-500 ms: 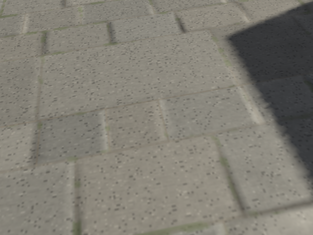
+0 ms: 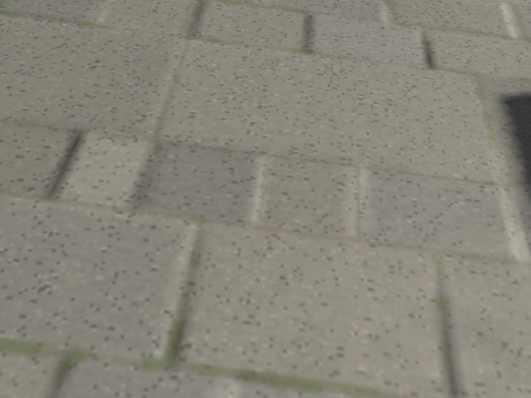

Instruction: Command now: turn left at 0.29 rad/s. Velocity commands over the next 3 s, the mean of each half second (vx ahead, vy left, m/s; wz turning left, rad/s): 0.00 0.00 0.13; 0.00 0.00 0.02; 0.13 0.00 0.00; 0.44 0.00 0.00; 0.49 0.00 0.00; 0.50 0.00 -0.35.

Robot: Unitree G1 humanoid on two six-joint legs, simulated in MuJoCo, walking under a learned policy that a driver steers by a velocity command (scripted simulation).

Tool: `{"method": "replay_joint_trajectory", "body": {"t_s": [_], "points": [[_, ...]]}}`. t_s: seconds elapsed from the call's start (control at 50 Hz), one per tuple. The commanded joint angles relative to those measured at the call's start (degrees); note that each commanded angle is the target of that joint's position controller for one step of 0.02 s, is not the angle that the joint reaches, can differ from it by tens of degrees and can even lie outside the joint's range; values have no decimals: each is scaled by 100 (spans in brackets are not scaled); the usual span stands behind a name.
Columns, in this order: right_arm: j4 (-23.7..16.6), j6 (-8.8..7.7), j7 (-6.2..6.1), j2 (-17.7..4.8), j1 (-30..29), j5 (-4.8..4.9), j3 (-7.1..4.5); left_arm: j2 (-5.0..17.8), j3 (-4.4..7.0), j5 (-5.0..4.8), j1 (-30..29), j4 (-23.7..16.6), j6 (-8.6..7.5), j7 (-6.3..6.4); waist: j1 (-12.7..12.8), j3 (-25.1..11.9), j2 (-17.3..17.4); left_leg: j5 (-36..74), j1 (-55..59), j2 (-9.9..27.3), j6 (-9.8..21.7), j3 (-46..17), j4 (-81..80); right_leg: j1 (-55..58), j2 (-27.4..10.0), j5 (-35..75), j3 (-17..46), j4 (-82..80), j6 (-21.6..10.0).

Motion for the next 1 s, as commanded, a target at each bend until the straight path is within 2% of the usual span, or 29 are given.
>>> {"method": "replay_joint_trajectory", "body": {"t_s": [0.02,0.06,0.14,0.18,0.2,0.22,0.24,0.26,0.28,0.3,0.36,0.46,0.54,0.72,1.0], "points": [[-313,-109,-68,-683,-265,-32,-146,269,32,-26,-14,-353,-60,-5,12,-783,1040,2158,776,1252,981,-986,-704,59,-99,368,169,-554,56],[-241,-96,-74,-718,-254,-40,-146,165,-31,-9,-146,-396,-58,-28,-82,-704,1088,1732,719,1268,995,-1073,-713,368,-130,330,175,-1277,41],[-72,-78,2,-761,-202,-51,-125,237,-41,-41,-174,-427,-83,-64,-206,-482,1113,1104,412,1337,1103,-1392,-692,1020,-51,-10,92,-2261,-56],[9,-81,24,-638,-318,-5,-58,154,-65,-41,-15,-369,-126,-84,-56,-430,1005,1023,295,1248,997,-1460,-553,1478,7,399,43,-3124,-147],[74,-90,28,-530,-331,29,-8,73,-100,5,141,-311,-164,-107,97,-433,877,979,150,1126,820,-1395,-469,1965,24,1184,22,-3947,-225],[160,-136,31,-397,-129,-9,39,173,-108,96,219,-304,-201,-109,68,-569,647,766,-20,938,532,-1320,-384,2511,-195,2018,309,-4167,-314],[215,-189,47,-359,89,-119,46,512,-59,132,289,-361,-210,-88,-136,-700,81,226,-223,558,243,-982,-30,2873,-685,3153,714,-3995,-490],[253,-209,56,-304,302,-106,24,603,-22,70,63,-250,-216,-116,-436,-671,-668,-218,24,190,12,-499,-164,2312,-705,2307,710,-3847,-781],[302,-191,43,-487,-9,-139,10,242,-98,39,-113,-361,-243,-162,-188,-542,-457,-130,285,189,-126,-470,-95,1966,-506,1556,635,-3977,-796],[278,-162,31,-541,-225,-97,-30,141,-134,71,-112,-341,-271,-171,-101,-453,-348,-37,281,182,-114,-459,-13,1866,-404,1266,533,-3991,-686],[338,-58,-5,-407,-208,-63,-25,137,-167,76,11,-300,-363,-151,-63,-369,-157,335,256,260,1,-566,-7,1836,-278,1253,388,-3901,-544],[560,-76,-17,-306,-84,-39,-31,94,-211,59,96,-288,-338,-92,-21,-334,188,470,228,272,-34,-576,-13,1905,-199,1267,317,-3794,-555],[742,-82,-50,-302,3,-31,-45,60,-238,49,121,-249,-333,-85,-28,-312,330,588,295,286,-86,-580,-8,1902,-156,1305,293,-3781,-574],[1175,-70,-132,-330,96,-9,-65,-19,-272,35,221,-4,-338,-90,-57,-245,316,759,477,316,-134,-575,-20,1864,-71,1326,233,-3860,-577],[2014,-52,-190,-293,88,15,-65,-15,-297,15,428,612,-340,-50,-71,-113,279,783,609,286,-202,-471,-171,1901,-7,1283,211,-4070,-607]]}}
